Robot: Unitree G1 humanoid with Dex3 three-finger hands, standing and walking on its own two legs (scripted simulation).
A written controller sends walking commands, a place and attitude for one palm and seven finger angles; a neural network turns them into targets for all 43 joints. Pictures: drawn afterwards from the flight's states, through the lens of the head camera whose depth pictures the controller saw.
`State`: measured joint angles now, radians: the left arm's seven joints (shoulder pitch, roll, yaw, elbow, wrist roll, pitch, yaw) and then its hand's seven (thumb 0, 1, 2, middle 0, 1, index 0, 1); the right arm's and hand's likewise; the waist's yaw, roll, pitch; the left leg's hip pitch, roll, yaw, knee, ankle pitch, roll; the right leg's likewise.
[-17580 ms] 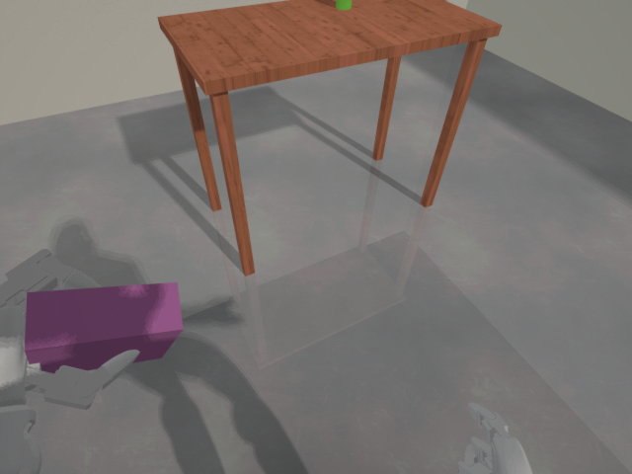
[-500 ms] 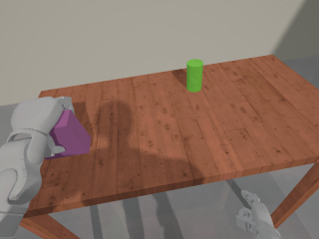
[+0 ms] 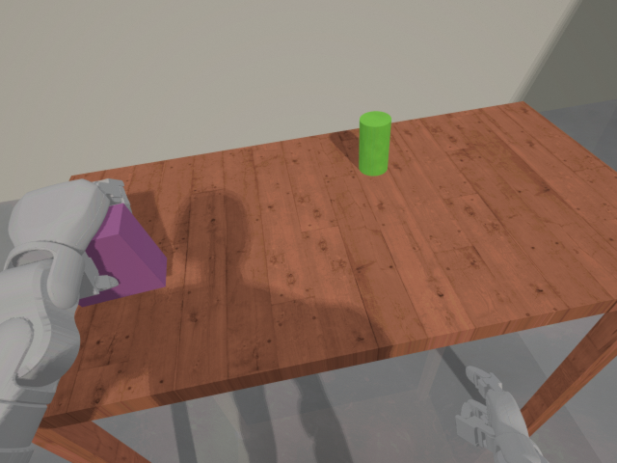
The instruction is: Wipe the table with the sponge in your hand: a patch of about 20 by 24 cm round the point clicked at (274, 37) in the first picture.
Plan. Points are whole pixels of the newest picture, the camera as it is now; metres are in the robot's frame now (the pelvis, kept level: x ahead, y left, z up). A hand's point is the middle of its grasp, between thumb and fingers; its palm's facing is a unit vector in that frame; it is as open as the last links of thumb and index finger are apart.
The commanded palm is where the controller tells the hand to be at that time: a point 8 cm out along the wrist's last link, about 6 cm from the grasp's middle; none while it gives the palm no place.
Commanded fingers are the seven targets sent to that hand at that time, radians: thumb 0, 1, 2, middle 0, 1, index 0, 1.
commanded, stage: move the sponge above the wiping area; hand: left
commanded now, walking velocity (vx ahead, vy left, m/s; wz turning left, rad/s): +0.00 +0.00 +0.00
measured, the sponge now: (109, 266) +0.28 +0.30 +0.14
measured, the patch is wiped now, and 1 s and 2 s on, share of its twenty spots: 0.00 0.00 0.00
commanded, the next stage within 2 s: lower the sponge onto the table in 1.64 s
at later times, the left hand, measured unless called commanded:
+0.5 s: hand (106, 252) +0.27 +0.29 +0.17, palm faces +0.06 -0.04 -1.00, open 9.3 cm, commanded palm +0.23 +0.28 +0.25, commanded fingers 0.00 0.10 1.30 -1.20 -1.60 -1.20 -1.60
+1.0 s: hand (123, 250) +0.28 +0.28 +0.16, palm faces +0.04 -0.04 -1.00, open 9.3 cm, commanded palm +0.24 +0.28 +0.26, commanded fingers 0.00 0.10 1.30 -1.20 -1.60 -1.20 -1.60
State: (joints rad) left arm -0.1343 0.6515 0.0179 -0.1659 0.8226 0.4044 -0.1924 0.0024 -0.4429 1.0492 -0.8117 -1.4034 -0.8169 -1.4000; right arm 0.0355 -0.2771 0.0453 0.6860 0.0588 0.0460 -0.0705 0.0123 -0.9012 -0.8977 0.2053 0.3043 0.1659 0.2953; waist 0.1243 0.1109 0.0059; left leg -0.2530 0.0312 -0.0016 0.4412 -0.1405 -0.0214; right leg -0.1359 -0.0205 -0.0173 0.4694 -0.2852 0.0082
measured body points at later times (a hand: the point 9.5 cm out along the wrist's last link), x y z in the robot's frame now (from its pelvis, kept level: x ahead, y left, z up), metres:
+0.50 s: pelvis +0.00 +0.00 +0.00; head -0.01 -0.05 +0.45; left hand +0.26 +0.29 +0.22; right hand +0.24 -0.21 -0.09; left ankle +0.06 +0.13 -0.74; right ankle -0.02 -0.13 -0.74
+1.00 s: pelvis +0.00 +0.00 +0.00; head +0.00 -0.04 +0.45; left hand +0.27 +0.27 +0.22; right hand +0.24 -0.21 -0.09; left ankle +0.06 +0.13 -0.74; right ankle -0.02 -0.13 -0.74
